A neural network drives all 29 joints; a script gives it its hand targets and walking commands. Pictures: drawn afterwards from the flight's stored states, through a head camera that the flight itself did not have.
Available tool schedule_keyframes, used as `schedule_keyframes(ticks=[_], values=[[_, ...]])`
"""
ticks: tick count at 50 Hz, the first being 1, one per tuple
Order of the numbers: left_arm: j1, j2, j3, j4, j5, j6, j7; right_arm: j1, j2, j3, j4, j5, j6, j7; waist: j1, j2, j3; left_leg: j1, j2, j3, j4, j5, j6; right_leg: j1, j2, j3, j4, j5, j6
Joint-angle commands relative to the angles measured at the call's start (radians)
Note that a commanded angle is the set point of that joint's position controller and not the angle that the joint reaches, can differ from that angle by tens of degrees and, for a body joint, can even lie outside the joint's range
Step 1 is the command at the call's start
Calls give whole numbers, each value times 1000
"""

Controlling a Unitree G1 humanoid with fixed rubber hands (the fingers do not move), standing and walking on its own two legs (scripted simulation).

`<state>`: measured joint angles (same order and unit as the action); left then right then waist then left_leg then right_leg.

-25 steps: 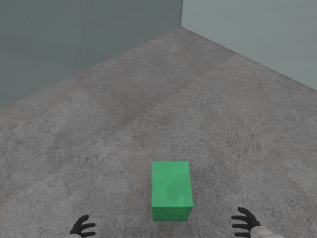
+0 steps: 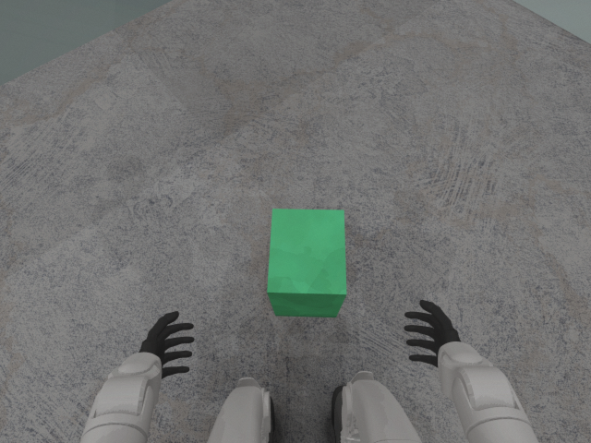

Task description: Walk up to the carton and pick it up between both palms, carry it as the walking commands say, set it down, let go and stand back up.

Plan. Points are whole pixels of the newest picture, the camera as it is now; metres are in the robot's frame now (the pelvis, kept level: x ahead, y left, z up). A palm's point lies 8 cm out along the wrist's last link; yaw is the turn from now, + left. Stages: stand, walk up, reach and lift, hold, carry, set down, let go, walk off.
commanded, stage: reach and lift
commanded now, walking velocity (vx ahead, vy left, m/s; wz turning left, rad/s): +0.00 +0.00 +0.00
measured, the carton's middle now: (306, 267) +0.52 -0.01 -0.56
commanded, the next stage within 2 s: none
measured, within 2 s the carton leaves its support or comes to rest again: neither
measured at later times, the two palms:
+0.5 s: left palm (191, 265) +0.39 +0.19 -0.13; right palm (421, 259) +0.39 -0.19 -0.13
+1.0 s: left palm (214, 198) +0.54 +0.17 -0.16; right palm (412, 192) +0.53 -0.21 -0.15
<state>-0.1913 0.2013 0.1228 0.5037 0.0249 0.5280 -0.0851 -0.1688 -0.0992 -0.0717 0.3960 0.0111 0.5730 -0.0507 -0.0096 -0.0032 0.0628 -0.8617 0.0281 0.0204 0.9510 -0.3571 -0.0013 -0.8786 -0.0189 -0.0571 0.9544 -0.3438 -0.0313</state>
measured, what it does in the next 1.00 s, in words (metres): stands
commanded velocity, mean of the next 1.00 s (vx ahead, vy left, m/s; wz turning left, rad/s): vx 0.00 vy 0.00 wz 0.00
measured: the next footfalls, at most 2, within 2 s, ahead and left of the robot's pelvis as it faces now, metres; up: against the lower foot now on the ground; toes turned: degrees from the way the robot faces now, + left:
none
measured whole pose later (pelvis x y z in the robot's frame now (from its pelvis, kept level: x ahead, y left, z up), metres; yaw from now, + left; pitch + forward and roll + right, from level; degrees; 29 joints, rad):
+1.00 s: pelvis +0.00 +0.01 -0.05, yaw +0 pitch +43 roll +1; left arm -1.25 0.22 0.31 0.91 0.01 0.17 0.11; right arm -1.28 -0.30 -0.33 0.95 -0.01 0.15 -0.02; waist -0.02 0.03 0.07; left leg -1.48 0.02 0.04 1.05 -0.32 0.00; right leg -1.50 -0.03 -0.03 1.05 -0.29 -0.02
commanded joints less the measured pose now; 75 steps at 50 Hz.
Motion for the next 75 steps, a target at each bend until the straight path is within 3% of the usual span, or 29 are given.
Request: schedule_keyframes(ticks=[1,5,12,19,23,29,36,42,47,54,57,62,65,70,74,75], values=[[-248,127,41,-12,-5,12,3,-223,-36,-11,-41,20,28,-35,-12,-8,-378,45,-59,16,-113,-142,45,338,15,110,-182,-211,33],[-392,119,54,54,-7,-1,25,-382,-45,-42,31,14,13,-53,-21,18,-373,15,-61,5,-100,-93,39,269,19,92,-149,-138,21],[-604,115,95,174,-9,-33,69,-619,-77,-91,159,8,-33,-66,-7,-4,-514,-47,-62,13,-63,-61,25,265,28,97,-109,-59,34],[-778,118,117,155,-24,-116,131,-801,-124,-118,216,20,-132,-67,-1,2,-786,-72,-86,18,-22,60,6,263,52,81,-40,143,42],[-834,86,109,180,-43,-158,165,-880,-171,-139,264,25,-191,-53,2,23,-876,-49,-88,8,-13,129,-8,180,60,61,-17,190,39],[-935,55,96,233,-74,-253,205,-970,-243,-168,360,31,-308,-18,-25,24,-994,-37,-92,-3,9,251,-31,71,73,49,11,298,36],[-1069,84,132,294,-59,-356,212,-1117,-277,-206,458,18,-413,12,-19,8,-989,-121,-97,-23,12,268,-36,-10,72,55,20,337,39],[-1226,107,157,316,-41,-368,212,-1289,-312,-243,478,10,-432,25,-26,17,-1092,-116,-108,-17,44,313,-32,-32,82,49,47,390,40],[-1294,127,186,311,-25,-373,204,-1349,-328,-257,478,-10,-439,32,-30,0,-1228,-118,-120,-8,73,414,-28,55,83,59,80,522,37],[-1210,96,229,236,22,-407,169,-1279,-302,-316,381,-87,-461,57,-36,-16,-1332,-217,-123,-7,58,590,-34,231,71,91,93,840,30],[-1224,78,251,225,39,-418,159,-1309,-275,-329,369,-109,-463,67,-8,-20,-1238,-362,-124,9,58,508,-38,225,61,102,114,804,37],[-1247,42,289,280,88,-407,154,-1310,-247,-368,474,-146,-455,73,-11,8,-1012,-450,-125,23,151,296,-44,-99,86,68,172,452,54],[-1278,53,305,288,98,-401,164,-1342,-260,-368,496,-150,-452,68,-6,0,-1012,-479,-126,28,234,214,-49,-198,96,51,250,332,60],[-1321,86,277,303,68,-391,195,-1405,-306,-333,496,-119,-448,41,-5,-4,-1089,-530,-135,38,373,161,-52,-272,102,39,386,269,57],[-1394,130,209,263,-10,-387,224,-1485,-356,-268,432,-49,-446,11,-10,-20,-1267,-541,-143,49,485,188,-49,-254,102,32,497,319,54],[-1407,144,199,281,-28,-385,230,-1491,-356,-249,460,-33,-440,6,-6,-29,-1283,-572,-145,49,513,188,-48,-262,98,36,529,327,51]])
